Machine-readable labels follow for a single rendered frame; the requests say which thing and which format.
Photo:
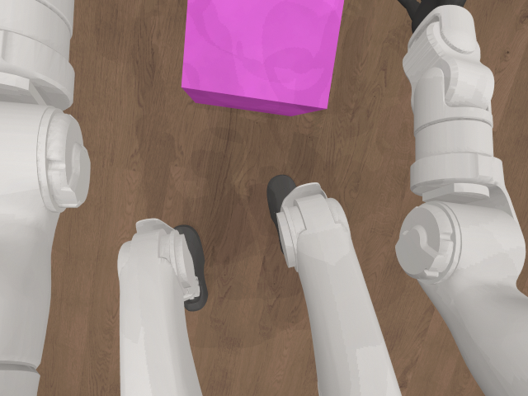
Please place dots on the robot left foot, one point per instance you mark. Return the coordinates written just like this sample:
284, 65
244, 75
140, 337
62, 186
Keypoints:
194, 245

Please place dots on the robot left forearm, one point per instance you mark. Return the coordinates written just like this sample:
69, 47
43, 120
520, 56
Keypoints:
34, 52

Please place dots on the robot right upper arm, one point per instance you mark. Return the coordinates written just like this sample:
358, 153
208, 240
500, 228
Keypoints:
467, 259

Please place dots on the robot right forearm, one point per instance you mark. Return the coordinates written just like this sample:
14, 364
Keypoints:
453, 121

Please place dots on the robot foot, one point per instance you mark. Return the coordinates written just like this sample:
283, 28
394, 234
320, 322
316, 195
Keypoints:
194, 245
278, 188

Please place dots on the robot left upper arm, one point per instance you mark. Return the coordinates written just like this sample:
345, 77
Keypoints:
44, 169

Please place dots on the carton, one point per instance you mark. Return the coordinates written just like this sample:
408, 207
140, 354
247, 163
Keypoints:
272, 56

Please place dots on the robot right foot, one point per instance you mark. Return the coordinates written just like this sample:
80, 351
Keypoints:
278, 188

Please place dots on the right robot hand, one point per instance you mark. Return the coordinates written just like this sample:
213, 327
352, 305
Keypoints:
418, 11

